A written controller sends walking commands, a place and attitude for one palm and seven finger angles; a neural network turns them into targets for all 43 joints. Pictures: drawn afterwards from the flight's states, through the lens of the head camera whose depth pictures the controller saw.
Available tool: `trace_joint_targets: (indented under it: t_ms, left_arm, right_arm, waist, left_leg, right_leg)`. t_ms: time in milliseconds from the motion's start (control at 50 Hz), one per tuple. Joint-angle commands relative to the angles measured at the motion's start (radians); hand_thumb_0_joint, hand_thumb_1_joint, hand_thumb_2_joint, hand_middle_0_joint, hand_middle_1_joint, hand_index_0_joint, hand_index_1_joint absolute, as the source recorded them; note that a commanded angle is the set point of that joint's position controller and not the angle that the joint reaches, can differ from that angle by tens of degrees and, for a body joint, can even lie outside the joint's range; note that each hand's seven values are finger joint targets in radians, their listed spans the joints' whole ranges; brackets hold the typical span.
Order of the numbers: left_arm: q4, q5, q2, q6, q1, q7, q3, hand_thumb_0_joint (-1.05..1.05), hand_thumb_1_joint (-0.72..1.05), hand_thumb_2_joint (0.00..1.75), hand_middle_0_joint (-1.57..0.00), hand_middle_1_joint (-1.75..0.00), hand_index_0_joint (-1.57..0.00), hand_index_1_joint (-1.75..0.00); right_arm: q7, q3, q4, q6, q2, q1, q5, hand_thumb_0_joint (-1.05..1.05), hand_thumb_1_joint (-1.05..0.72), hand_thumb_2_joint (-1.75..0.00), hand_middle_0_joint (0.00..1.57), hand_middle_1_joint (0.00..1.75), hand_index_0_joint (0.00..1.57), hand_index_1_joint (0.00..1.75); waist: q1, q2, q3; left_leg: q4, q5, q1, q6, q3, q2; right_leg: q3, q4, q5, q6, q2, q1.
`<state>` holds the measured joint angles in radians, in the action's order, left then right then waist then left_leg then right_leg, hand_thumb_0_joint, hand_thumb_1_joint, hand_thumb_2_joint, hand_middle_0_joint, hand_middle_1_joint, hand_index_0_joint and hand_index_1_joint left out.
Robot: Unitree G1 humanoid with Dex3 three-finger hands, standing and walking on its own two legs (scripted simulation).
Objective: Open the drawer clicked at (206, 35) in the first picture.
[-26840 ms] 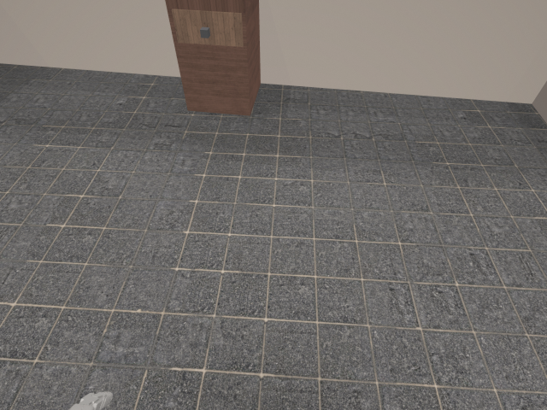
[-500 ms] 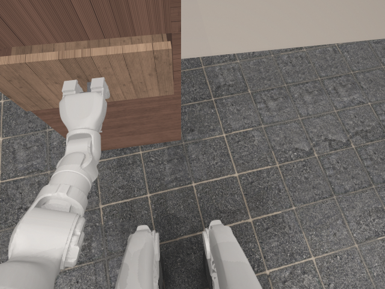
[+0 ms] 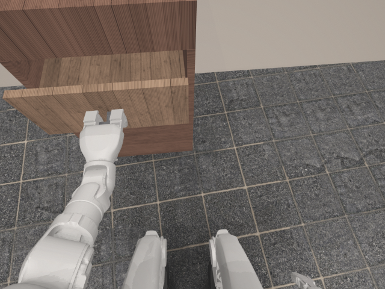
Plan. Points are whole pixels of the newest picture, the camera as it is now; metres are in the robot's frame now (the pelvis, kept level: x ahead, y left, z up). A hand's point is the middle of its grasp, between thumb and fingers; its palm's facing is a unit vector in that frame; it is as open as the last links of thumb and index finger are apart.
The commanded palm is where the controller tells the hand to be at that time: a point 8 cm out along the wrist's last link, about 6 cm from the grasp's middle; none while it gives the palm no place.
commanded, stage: pull the drawer open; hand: left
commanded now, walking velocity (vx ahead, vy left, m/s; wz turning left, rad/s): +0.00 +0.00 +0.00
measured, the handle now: (109, 126) +0.48 +0.19 -0.07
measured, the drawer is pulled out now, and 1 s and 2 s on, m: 0.10 0.22 0.30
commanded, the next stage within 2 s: open the thumb to release the handle in 1.88 s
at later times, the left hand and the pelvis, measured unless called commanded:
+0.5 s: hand (109, 174) +0.37 +0.18 -0.08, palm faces -0.05 -0.02 -1.00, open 7.7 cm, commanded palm +0.33 +0.18 -0.03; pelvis +0.00 +0.00 +0.01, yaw +0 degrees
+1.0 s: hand (108, 200) +0.31 +0.18 -0.08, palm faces -0.05 -0.03 -1.00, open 7.7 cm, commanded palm +0.28 +0.18 -0.03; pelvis +0.00 +0.00 +0.01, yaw +1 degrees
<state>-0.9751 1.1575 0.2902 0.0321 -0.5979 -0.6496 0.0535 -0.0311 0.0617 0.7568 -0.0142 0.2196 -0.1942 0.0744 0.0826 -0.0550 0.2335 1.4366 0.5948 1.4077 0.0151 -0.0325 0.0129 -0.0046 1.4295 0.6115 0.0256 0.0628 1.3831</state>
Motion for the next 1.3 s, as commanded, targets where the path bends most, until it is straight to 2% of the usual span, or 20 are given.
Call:
trace_joint_targets:
  t_ms: [0,80,100,180,200,280,320,340,360,380,460,540,600,700,860,940,1000,1040,1140,1280]
  left_arm:
    - [0.166,0.003,0.113,-0.007,-0.215,-0.049,-0.012,0.00,0.90,0.90,-0.40,-1.35,-0.40,-1.35]
    - [0.194,0.005,0.107,-0.006,-0.181,-0.063,-0.015,0.00,0.90,0.90,-0.40,-1.35,-0.40,-1.35]
    - [0.196,0.003,0.077,-0.003,-0.157,-0.066,0.005,0.00,0.90,0.90,-0.40,-1.35,-0.40,-1.35]
    - [0.218,0.006,0.106,-0.005,-0.122,-0.072,-0.022,0.00,0.90,0.90,-0.40,-1.35,-0.40,-1.35]
    - [0.229,0.006,0.081,-0.006,-0.106,-0.076,-0.004,0.00,0.90,0.90,-0.40,-1.35,-0.40,-1.35]
    - [0.256,0.009,0.072,0.000,-0.045,-0.084,-0.006,0.00,0.90,0.90,-0.40,-1.35,-0.40,-1.35]
    - [0.258,0.010,0.044,0.005,-0.030,-0.090,0.015,0.00,0.90,0.90,-0.40,-1.35,-0.40,-1.35]
    - [0.279,0.011,0.057,0.006,-0.032,-0.091,0.008,0.00,0.90,0.90,-0.40,-1.35,-0.40,-1.35]
    - [0.291,0.012,0.028,0.007,-0.023,-0.095,0.030,0.00,0.90,0.90,-0.40,-1.35,-0.40,-1.35]
    - [0.288,0.016,0.048,0.009,-0.016,-0.098,0.014,0.00,0.90,0.90,-0.40,-1.35,-0.40,-1.35]
    - [0.329,0.016,0.012,0.019,0.059,-0.107,0.037,0.00,0.90,0.90,-0.40,-1.35,-0.40,-1.35]
    - [0.362,0.014,0.026,0.027,0.117,-0.109,0.025,0.00,0.90,0.90,-0.40,-1.35,-0.40,-1.35]
    - [0.372,0.019,0.007,0.030,0.132,-0.114,0.046,0.00,0.90,0.90,-0.40,-1.35,-0.40,-1.35]
    - [0.409,0.025,0.021,0.031,0.186,-0.117,0.037,0.00,0.90,0.90,-0.40,-1.35,-0.40,-1.35]
    - [0.478,0.025,-0.023,0.046,0.301,-0.113,0.077,0.00,0.90,0.90,-0.40,-1.35,-0.40,-1.35]
    - [0.508,0.022,0.004,0.048,0.361,-0.109,0.050,0.00,0.90,0.90,-0.40,-1.35,-0.40,-1.35]
    - [0.537,0.027,-0.027,0.046,0.388,-0.110,0.086,0.00,0.90,0.90,-0.40,-1.35,-0.40,-1.35]
    - [0.551,0.023,-0.006,0.049,0.443,-0.106,0.060,0.00,0.90,0.90,-0.40,-1.35,-0.40,-1.35]
    - [0.601,0.029,-0.018,0.050,0.518,-0.106,0.071,0.00,0.90,0.90,-0.40,-1.35,-0.40,-1.35]
    - [0.662,0.033,-0.011,0.042,0.603,-0.106,0.069,0.00,0.90,0.90,-0.40,-1.35,-0.40,-1.35]
  right_arm:
    - [0.007,0.053,-0.052,0.008,0.137,-0.121,0.000,0.00,-0.90,-0.90,0.20,0.30,0.20,0.30]
    - [0.007,0.054,-0.057,0.004,0.133,-0.107,-0.001,0.00,-0.90,-0.90,0.20,0.30,0.20,0.30]
    - [0.005,0.054,-0.061,0.005,0.129,-0.097,-0.001,0.00,-0.90,-0.90,0.20,0.30,0.20,0.30]
    - [0.010,0.054,-0.060,0.002,0.129,-0.087,0.000,0.00,-0.90,-0.90,0.20,0.30,0.20,0.30]
    - [0.011,0.054,-0.064,0.003,0.125,-0.078,0.001,0.00,-0.90,-0.90,0.20,0.30,0.20,0.30]
    - [0.009,0.055,-0.070,0.001,0.125,-0.067,0.000,0.00,-0.90,-0.90,0.20,0.30,0.20,0.30]
    - [0.009,0.056,-0.071,-0.001,0.122,-0.056,0.000,0.00,-0.90,-0.90,0.20,0.30,0.20,0.30]
    - [0.009,0.054,-0.071,0.001,0.123,-0.051,0.001,0.00,-0.90,-0.90,0.20,0.30,0.20,0.30]
    - [0.007,0.054,-0.075,0.001,0.120,-0.041,0.002,0.00,-0.90,-0.90,0.20,0.30,0.20,0.30]
    - [0.010,0.057,-0.072,-0.001,0.121,-0.044,0.001,0.00,-0.90,-0.90,0.20,0.30,0.20,0.30]
    - [0.008,0.055,-0.085,-0.003,0.118,-0.022,0.003,0.00,-0.90,-0.90,0.20,0.30,0.20,0.30]
    - [0.011,0.053,-0.094,-0.003,0.116,-0.003,0.002,0.00,-0.90,-0.90,0.20,0.30,0.20,0.30]
    - [0.014,0.050,-0.095,-0.002,0.111,0.015,0.002,0.00,-0.90,-0.90,0.20,0.30,0.20,0.30]
    - [0.020,0.047,-0.102,0.001,0.109,0.036,0.002,0.00,-0.90,-0.90,0.20,0.30,0.20,0.30]
    - [0.022,0.042,-0.131,0.001,0.103,0.070,0.001,0.00,-0.90,-0.90,0.20,0.30,0.20,0.30]
    - [0.025,0.041,-0.138,0.003,0.102,0.077,0.001,0.00,-0.90,-0.90,0.20,0.30,0.20,0.30]
    - [0.027,0.037,-0.147,0.004,0.099,0.095,0.002,0.00,-0.90,-0.90,0.20,0.30,0.20,0.30]
    - [0.028,0.037,-0.151,0.003,0.098,0.098,0.003,0.00,-0.90,-0.90,0.20,0.30,0.20,0.30]
    - [0.028,0.035,-0.166,0.005,0.095,0.114,0.003,0.00,-0.90,-0.90,0.20,0.30,0.20,0.30]
    - [0.033,0.028,-0.182,0.009,0.089,0.140,0.004,0.00,-0.90,-0.90,0.20,0.30,0.20,0.30]
  waist:
    - [0.007,0.013,0.503]
    - [-0.005,0.017,0.500]
    - [-0.006,0.021,0.498]
    - [-0.020,0.037,0.502]
    - [-0.017,0.042,0.501]
    - [-0.032,0.026,0.481]
    - [-0.024,0.049,0.463]
    - [-0.032,0.027,0.471]
    - [-0.030,0.021,0.480]
    - [-0.031,0.044,0.474]
    - [-0.041,0.046,0.475]
    - [-0.060,0.042,0.464]
    - [-0.048,0.069,0.437]
    - [-0.063,0.063,0.430]
    - [-0.075,0.058,0.428]
    - [-0.091,0.064,0.422]
    - [-0.083,0.063,0.414]
    - [-0.097,0.073,0.414]
    - [-0.106,0.070,0.411]
    - [-0.108,0.080,0.382]
  left_leg:
    - [-0.131,-0.352,-0.367,-0.047,0.032,-0.027]
    - [-0.141,-0.341,-0.379,-0.047,0.034,-0.028]
    - [-0.144,-0.333,-0.373,-0.048,0.038,-0.032]
    - [-0.147,-0.327,-0.373,-0.047,0.037,-0.032]
    - [-0.147,-0.331,-0.373,-0.048,0.038,-0.034]
    - [-0.159,-0.344,-0.400,-0.045,0.035,-0.032]
    - [-0.162,-0.325,-0.398,-0.046,0.034,-0.032]
    - [-0.161,-0.334,-0.404,-0.044,0.034,-0.033]
    - [-0.162,-0.332,-0.411,-0.044,0.035,-0.034]
    - [-0.162,-0.333,-0.414,-0.044,0.032,-0.032]
    - [-0.167,-0.353,-0.430,-0.044,0.033,-0.034]
    - [-0.173,-0.332,-0.417,-0.042,0.035,-0.039]
    - [-0.174,-0.303,-0.407,-0.045,0.034,-0.038]
    - [-0.173,-0.301,-0.406,-0.044,0.036,-0.041]
    - [-0.177,-0.304,-0.425,-0.044,0.034,-0.043]
    - [-0.176,-0.302,-0.414,-0.043,0.032,-0.046]
    - [-0.176,-0.289,-0.415,-0.045,0.033,-0.044]
    - [-0.172,-0.303,-0.412,-0.044,0.034,-0.047]
    - [-0.170,-0.314,-0.419,-0.042,0.030,-0.047]
    - [-0.164,-0.279,-0.400,-0.042,0.030,-0.045]
  right_leg:
    - [-0.005,-0.193,-0.462,0.005,-0.006,-0.331]
    - [-0.003,-0.201,-0.449,0.007,-0.006,-0.343]
    - [-0.002,-0.206,-0.446,0.006,-0.008,-0.351]
    - [0.002,-0.207,-0.443,0.008,-0.010,-0.366]
    - [0.004,-0.209,-0.456,0.005,-0.011,-0.369]
    - [-0.005,-0.210,-0.448,0.012,-0.009,-0.353]
    - [-0.005,-0.221,-0.427,0.011,-0.009,-0.345]
    - [-0.004,-0.215,-0.433,0.014,-0.008,-0.346]
    - [-0.005,-0.216,-0.430,0.013,-0.011,-0.342]
    - [-0.006,-0.216,-0.428,0.014,-0.009,-0.342]
    - [-0.007,-0.219,-0.452,0.015,-0.011,-0.353]
    - [-0.002,-0.224,-0.435,0.018,-0.011,-0.370]
    - [0.001,-0.235,-0.408,0.014,-0.014,-0.359]
    - [0.007,-0.234,-0.407,0.016,-0.016,-0.362]
    - [0.004,-0.237,-0.401,0.019,-0.017,-0.364]
    - [0.008,-0.233,-0.410,0.021,-0.015,-0.382]
    - [0.011,-0.238,-0.398,0.018,-0.019,-0.371]
    - [0.015,-0.234,-0.429,0.021,-0.017,-0.391]
    - [0.012,-0.225,-0.438,0.024,-0.017,-0.389]
    - [0.022,-0.224,-0.401,0.023,-0.019,-0.375]
